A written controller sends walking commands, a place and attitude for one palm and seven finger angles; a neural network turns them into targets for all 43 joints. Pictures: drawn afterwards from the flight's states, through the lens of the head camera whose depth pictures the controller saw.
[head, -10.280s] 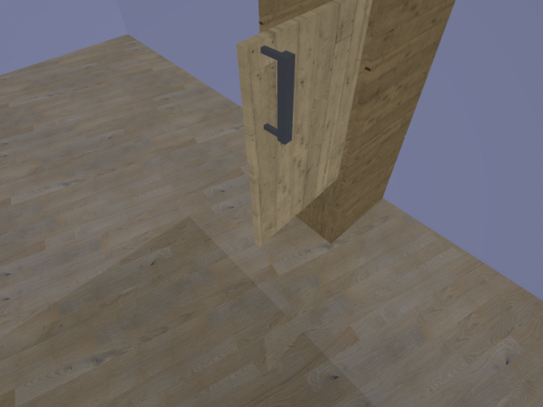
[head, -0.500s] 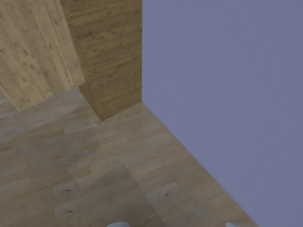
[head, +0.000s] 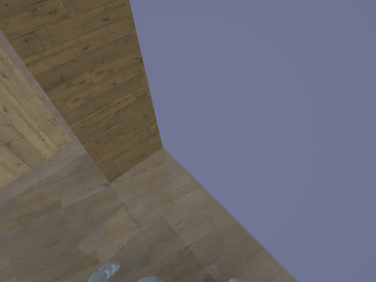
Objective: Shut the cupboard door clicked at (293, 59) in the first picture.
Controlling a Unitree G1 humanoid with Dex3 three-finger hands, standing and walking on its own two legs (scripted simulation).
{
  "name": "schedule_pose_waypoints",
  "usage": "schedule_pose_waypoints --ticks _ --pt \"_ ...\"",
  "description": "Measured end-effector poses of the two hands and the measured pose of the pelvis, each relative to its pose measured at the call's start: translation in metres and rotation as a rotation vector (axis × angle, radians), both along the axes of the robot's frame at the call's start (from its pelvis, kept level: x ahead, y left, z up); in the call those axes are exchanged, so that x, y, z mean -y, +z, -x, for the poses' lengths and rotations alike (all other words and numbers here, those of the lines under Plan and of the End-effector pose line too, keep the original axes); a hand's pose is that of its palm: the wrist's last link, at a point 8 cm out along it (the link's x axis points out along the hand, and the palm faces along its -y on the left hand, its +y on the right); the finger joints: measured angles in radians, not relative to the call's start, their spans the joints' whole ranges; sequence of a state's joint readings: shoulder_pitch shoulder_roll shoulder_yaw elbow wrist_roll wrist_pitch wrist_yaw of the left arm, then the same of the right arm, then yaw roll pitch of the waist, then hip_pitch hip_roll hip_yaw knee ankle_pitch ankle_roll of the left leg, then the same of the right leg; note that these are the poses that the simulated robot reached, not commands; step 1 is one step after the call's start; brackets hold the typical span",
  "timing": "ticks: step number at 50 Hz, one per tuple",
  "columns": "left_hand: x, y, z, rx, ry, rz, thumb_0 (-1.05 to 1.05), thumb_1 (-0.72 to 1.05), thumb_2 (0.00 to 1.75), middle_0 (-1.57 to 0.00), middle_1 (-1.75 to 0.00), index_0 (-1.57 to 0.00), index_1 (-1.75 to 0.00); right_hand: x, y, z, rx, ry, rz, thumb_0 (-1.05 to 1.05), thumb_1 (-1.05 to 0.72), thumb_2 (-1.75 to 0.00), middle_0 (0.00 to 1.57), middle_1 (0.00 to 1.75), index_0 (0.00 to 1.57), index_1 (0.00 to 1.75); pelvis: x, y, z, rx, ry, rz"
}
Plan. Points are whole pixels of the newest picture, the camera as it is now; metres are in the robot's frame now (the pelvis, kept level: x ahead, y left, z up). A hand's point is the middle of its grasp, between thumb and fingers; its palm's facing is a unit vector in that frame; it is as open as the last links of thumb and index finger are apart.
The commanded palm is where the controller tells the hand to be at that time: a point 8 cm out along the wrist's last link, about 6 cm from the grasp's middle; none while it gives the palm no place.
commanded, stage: turn to face it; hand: left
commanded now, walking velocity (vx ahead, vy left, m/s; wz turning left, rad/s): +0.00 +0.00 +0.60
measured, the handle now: out of the picture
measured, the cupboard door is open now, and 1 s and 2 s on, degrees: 93 93 93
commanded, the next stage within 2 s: take the last steps up to it in 1.18 s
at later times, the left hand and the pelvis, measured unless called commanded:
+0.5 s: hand out of the picture +0.11 +0.26 -0.17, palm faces +0.29 -0.93 -0.24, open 7.4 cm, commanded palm none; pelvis +0.09 +0.03 +0.00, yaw +15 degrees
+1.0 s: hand out of the picture +0.07 +0.17 -0.15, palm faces +0.55 -0.80 -0.24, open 7.3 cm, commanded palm none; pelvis +0.13 -0.02 +0.01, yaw +34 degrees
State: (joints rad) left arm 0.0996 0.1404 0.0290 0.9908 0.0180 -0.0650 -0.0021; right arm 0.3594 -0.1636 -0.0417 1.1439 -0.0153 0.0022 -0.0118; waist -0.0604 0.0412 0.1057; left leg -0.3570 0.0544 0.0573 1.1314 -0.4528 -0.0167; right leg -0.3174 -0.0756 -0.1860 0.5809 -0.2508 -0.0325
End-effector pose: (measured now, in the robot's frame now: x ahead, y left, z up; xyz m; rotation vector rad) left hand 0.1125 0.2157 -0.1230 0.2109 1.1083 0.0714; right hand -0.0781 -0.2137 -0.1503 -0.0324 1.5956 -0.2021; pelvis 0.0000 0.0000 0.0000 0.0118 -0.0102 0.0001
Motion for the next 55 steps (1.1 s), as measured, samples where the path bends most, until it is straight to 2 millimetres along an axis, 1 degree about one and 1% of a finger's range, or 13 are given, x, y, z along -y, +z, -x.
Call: schedule_pose_waypoints --ticks 2,8,12,14,17,21,27,32,38,43,47,51,55 --pt "0.006 0.001 -0.002 0.001 0.053 0.018 0.00 0.92 0.89 -0.20 -0.30 -0.20 -0.29 0.008 0.004 -0.036 0.047 0.032 0.013 0.01 -0.91 -0.90 0.19 0.30 0.20 0.30 0.003 0.005 -0.011 -0.007 0.026 0.002" --pt "-0.013 0.000 -0.010 0.011 0.153 0.017 -0.03 0.96 0.89 -0.20 -0.30 -0.20 -0.30 0.018 0.016 -0.154 0.216 0.171 0.047 0.00 -0.91 -0.90 0.19 0.30 0.20 0.30 0.001 0.009 -0.039 -0.014 0.107 0.010" --pt "-0.033 -0.014 0.001 -0.036 0.218 0.029 -0.02 0.94 0.89 -0.20 -0.30 -0.20 -0.30 0.009 0.023 -0.231 0.335 0.272 0.076 0.00 -0.91 -0.90 0.19 0.30 0.20 0.30 -0.011 0.002 -0.057 -0.006 0.150 0.018" --pt "-0.046 -0.027 0.009 -0.067 0.251 0.035 -0.01 0.93 0.89 -0.20 -0.30 -0.20 -0.30 0.001 0.024 -0.266 0.403 0.320 0.095 0.00 -0.91 -0.90 0.19 0.30 0.20 0.30 -0.021 -0.007 -0.068 -0.003 0.165 0.027" --pt "-0.063 -0.035 0.020 -0.129 0.287 0.020 0.00 0.92 0.89 -0.20 -0.30 -0.20 -0.30 -0.009 0.028 -0.304 0.482 0.368 0.119 0.00 -0.91 -0.90 0.19 0.30 0.20 0.30 -0.029 -0.014 -0.074 -0.011 0.189 0.025" --pt "-0.079 -0.024 0.022 -0.138 0.339 -0.005 0.01 0.92 0.89 -0.19 -0.30 -0.20 -0.29 -0.017 0.038 -0.326 0.494 0.422 0.130 0.00 -0.91 -0.90 0.19 0.30 0.20 0.30 -0.033 -0.005 -0.081 -0.025 0.224 0.029" --pt "-0.084 -0.005 0.020 -0.111 0.390 -0.034 0.01 0.91 0.89 -0.19 -0.30 -0.20 -0.29 -0.023 0.037 -0.336 0.447 0.473 0.091 0.00 -0.90 -0.90 0.20 0.30 0.20 0.30 -0.028 0.005 -0.091 -0.034 0.277 0.037" --pt "-0.071 0.002 0.015 -0.097 0.425 -0.054 0.01 0.91 0.89 -0.19 -0.30 -0.20 -0.29 -0.016 0.025 -0.335 0.382 0.494 0.045 0.00 -0.90 -0.90 0.20 0.30 0.21 0.30 -0.012 0.005 -0.100 -0.036 0.337 0.036" --pt "-0.039 0.005 0.015 -0.054 0.480 -0.088 0.01 0.91 0.89 -0.19 -0.30 -0.20 -0.29 0.006 -0.001 -0.345 0.315 0.519 -0.003 0.00 -0.90 -0.90 0.20 0.30 0.21 0.30 0.015 -0.005 -0.112 -0.033 0.421 0.015" --pt "-0.009 0.011 0.033 -0.084 0.552 -0.057 0.01 0.91 0.89 -0.20 -0.30 -0.20 -0.29 0.010 0.005 -0.366 0.284 0.582 -0.009 0.01 -0.91 -0.90 0.20 0.30 0.20 0.30 0.023 0.004 -0.119 -0.017 0.502 -0.002" --pt "0.007 0.008 0.052 -0.108 0.623 -0.022 0.01 0.91 0.89 -0.20 -0.30 -0.20 -0.30 0.001 0.014 -0.388 0.291 0.651 -0.005 0.01 -0.91 -0.90 0.19 0.30 0.20 0.30 0.025 0.009 -0.125 -0.021 0.560 -0.020" --pt "0.011 0.001 0.082 -0.141 0.695 0.000 0.01 0.92 0.89 -0.20 -0.30 -0.20 -0.30 -0.024 0.020 -0.414 0.323 0.741 -0.001 0.01 -0.91 -0.90 0.19 0.30 0.20 0.30 0.020 0.007 -0.125 -0.022 0.608 -0.020" --pt "0.010 -0.018 0.120 -0.197 0.765 0.036 0.01 0.92 0.89 -0.20 -0.30 -0.20 -0.30 -0.064 0.025 -0.440 0.407 0.828 0.003 0.01 -0.91 -0.90 0.19 0.30 0.20 0.30 0.005 -0.003 -0.120 -0.020 0.647 0.000"
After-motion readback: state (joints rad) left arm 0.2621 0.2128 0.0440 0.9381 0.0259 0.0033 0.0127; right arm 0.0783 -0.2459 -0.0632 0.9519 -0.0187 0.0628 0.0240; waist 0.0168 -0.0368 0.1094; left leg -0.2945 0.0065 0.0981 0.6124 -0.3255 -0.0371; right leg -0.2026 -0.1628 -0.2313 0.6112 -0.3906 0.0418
